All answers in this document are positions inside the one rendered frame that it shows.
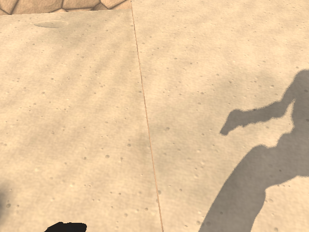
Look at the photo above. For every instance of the left robot hand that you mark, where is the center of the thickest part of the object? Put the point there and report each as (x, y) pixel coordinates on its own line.
(67, 227)

